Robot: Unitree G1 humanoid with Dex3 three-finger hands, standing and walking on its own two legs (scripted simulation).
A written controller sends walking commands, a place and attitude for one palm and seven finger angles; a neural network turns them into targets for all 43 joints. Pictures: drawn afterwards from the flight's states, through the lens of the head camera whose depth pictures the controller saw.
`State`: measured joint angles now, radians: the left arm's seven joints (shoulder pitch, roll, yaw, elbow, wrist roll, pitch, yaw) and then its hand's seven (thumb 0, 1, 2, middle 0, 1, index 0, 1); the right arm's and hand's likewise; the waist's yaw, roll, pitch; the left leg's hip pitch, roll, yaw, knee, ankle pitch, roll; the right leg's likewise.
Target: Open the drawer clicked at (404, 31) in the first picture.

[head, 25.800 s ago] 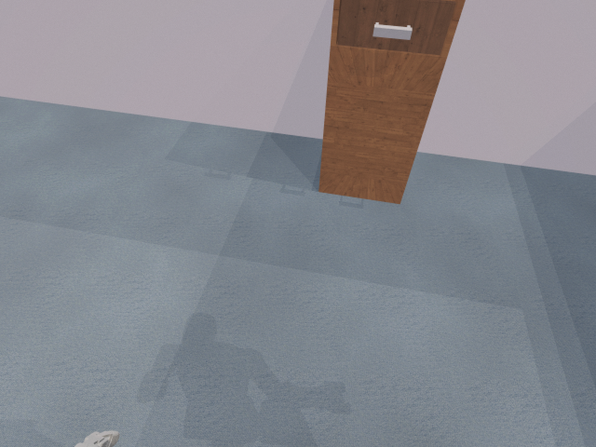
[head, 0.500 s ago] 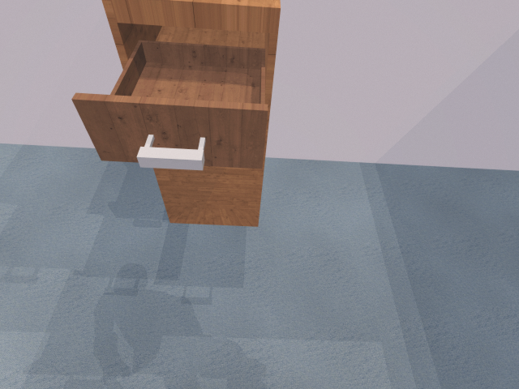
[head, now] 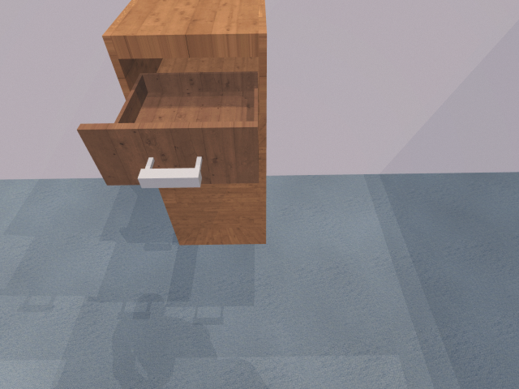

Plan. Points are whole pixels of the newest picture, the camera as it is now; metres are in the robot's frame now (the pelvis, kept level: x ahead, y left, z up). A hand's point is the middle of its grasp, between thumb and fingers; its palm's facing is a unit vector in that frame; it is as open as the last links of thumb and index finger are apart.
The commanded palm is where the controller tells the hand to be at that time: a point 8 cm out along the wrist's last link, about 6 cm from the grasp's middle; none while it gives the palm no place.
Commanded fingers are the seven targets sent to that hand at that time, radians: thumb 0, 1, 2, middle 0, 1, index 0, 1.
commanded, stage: let the arm hang, fingers relaxed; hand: left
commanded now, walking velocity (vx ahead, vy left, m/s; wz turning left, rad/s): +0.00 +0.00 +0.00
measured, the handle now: (172, 169) +0.52 +0.21 +0.03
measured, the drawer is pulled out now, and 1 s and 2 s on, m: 0.30 0.30 0.30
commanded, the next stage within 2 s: look to check the result in 0.20 s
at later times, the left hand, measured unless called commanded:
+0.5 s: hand out of the picture +0.04 +0.19 -0.17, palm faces +0.01 -0.96 -0.26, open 7.3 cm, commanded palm none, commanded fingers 0.00 0.90 0.90 -0.20 -0.30 -0.20 -0.30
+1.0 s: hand out of the picture +0.10 +0.21 -0.16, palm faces -0.01 -0.95 -0.32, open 7.4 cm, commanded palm none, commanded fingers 0.00 0.90 0.90 -0.20 -0.30 -0.20 -0.30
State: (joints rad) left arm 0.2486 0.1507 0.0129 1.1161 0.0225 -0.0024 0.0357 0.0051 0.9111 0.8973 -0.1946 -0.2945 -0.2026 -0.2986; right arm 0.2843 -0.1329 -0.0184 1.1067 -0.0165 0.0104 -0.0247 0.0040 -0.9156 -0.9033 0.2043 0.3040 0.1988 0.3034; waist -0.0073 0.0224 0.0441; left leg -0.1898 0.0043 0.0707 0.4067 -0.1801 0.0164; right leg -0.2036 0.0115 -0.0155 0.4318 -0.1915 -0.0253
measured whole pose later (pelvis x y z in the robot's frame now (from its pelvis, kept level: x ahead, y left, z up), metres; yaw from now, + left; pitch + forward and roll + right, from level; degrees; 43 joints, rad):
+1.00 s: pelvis +0.03 -0.02 +0.01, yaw +0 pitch -2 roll +0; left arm 0.12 0.28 0.03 1.13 0.02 -0.02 0.02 0.01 0.91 0.90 -0.20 -0.29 -0.21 -0.30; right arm 0.13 -0.28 -0.02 1.11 -0.01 0.00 -0.01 0.00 -0.91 -0.90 0.21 0.30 0.20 0.30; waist -0.01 0.01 0.07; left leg -0.11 0.03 0.06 0.31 -0.17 -0.02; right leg -0.11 0.04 -0.02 0.32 -0.18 -0.05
